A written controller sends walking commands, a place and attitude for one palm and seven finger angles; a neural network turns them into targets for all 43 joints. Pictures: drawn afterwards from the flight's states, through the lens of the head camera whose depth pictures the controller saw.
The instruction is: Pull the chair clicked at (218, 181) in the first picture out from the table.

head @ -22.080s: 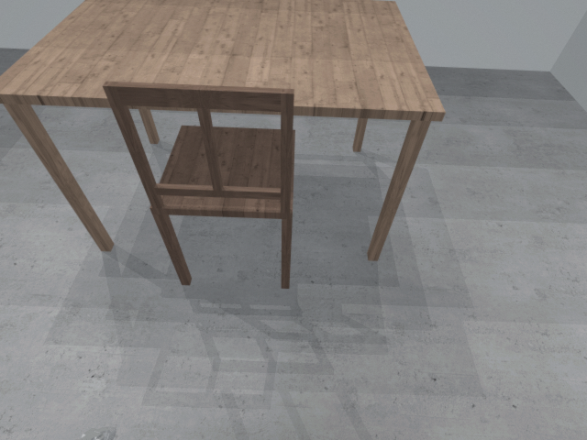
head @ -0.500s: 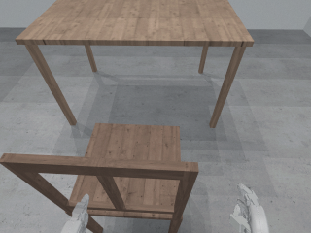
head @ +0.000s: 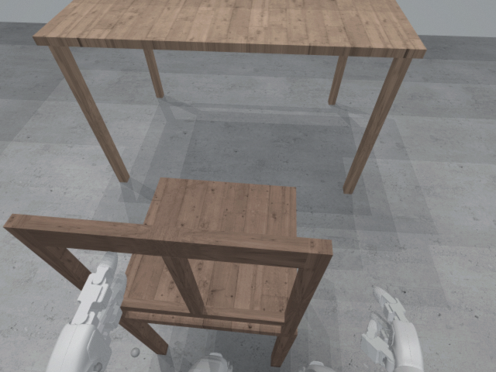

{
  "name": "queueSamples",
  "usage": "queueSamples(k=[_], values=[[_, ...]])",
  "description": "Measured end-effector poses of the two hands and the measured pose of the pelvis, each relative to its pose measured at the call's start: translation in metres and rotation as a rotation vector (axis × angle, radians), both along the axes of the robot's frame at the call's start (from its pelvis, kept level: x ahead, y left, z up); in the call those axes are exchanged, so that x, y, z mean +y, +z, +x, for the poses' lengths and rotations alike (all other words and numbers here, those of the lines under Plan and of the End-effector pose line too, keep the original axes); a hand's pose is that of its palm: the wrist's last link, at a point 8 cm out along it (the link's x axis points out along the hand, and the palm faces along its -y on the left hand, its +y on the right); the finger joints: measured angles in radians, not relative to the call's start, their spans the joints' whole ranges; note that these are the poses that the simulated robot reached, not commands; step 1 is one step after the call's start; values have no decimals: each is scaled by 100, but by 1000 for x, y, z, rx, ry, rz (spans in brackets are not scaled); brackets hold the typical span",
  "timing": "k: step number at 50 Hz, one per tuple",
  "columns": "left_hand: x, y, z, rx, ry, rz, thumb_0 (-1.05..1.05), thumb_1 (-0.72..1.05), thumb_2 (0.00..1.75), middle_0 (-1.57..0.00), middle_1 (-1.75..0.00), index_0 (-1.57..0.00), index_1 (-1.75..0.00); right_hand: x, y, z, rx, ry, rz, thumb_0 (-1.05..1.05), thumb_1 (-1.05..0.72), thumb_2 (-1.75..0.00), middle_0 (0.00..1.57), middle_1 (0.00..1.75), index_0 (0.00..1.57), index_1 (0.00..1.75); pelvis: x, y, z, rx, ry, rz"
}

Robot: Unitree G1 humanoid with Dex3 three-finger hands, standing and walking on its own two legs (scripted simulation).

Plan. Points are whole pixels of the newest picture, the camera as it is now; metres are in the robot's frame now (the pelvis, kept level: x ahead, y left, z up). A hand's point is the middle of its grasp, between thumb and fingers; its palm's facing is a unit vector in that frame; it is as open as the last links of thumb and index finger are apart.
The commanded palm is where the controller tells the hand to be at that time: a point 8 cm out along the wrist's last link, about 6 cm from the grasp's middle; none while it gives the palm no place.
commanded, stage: draw the hand back to the body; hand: left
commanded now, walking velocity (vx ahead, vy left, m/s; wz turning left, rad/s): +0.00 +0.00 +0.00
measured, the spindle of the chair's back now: (187, 285) +0.26 +0.13 -0.02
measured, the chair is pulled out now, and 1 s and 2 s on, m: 0.60 0.60 0.60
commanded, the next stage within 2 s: step back with the hand held close in 1.22 s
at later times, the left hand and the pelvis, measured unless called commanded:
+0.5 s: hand (50, 288) +0.18 +0.22 +0.17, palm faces +0.34 -0.84 -0.41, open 14.1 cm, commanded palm +0.13 +0.27 +0.20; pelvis +0.01 -0.01 +0.06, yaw +0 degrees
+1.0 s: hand (3, 195) +0.23 +0.26 +0.25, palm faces +0.48 -0.76 -0.44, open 7.9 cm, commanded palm +0.18 +0.29 +0.26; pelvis +0.04 -0.01 +0.08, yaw -1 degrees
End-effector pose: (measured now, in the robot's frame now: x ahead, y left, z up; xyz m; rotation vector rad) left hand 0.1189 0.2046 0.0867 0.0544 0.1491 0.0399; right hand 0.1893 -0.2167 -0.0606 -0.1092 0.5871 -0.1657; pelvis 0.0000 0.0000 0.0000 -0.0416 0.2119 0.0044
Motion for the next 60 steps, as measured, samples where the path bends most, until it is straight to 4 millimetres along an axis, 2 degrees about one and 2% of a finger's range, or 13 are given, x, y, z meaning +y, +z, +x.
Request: queueSamples(k=[8, 13, 19, 29, 44, 47, 51, 55, 60], values=[[16, 21, -4, 21, 9, 36, -2, -51, 22, -1, -1, -6, -3, 3, 11, -9, -9, -18, 14, 2, -91, -90, 20, 30, 20, 30, -3, 15, -1, -51, 6, -5], [33, 50, -3, 83, 121, 285, -2, -41, 27, -3, -3, -10, -7, 2, 25, -12, 16, 3, -25, 2, -91, -90, 20, 30, 20, 30, -5, 33, 3, -119, 11, -6], [49, 88, 8, 1, 273, 375, -1, -23, 36, -5, -7, -9, -8, 1, 42, -6, 12, 25, -37, 2, -91, -90, 20, 30, 20, 30, -6, 52, 7, -191, 11, 3], [62, 122, 27, -88, 326, 418, -1, 12, 53, -10, -14, -11, -14, -5, 63, 13, -7, 54, -53, 1, -90, -90, 20, 30, 20, 30, -8, 71, 18, -250, 1, 19], [84, 184, 60, -284, 411, 514, 0, 66, 79, -18, -26, -18, -25, -7, 59, 28, 52, 84, -42, 1, -91, -90, 20, 30, 20, 30, -9, 81, 34, -268, -8, 29], [86, 188, 66, -295, 418, 515, 1, 75, 83, -19, -28, -19, -27, -8, 57, 27, 71, 78, -32, 1, -91, -90, 20, 30, 20, 30, -10, 82, 35, -266, -11, 30], [84, 178, 71, -257, 401, 493, 1, 82, 87, -20, -29, -20, -28, -10, 56, 26, 92, 66, -28, 1, -91, -90, 20, 30, 20, 30, -9, 82, 37, -260, -15, 30], [81, 171, 71, -223, 380, 482, 1, 86, 89, -21, -30, -20, -29, -13, 56, 24, 103, 57, -36, 1, -91, -90, 20, 30, 20, 30, -9, 83, 38, -260, -17, 28], [83, 172, 68, -224, 386, 487, 1, 88, 90, -21, -30, -21, -30, -14, 57, 23, 105, 53, -46, 1, -91, -90, 20, 30, 20, 30, -8, 83, 38, -264, -16, 26]])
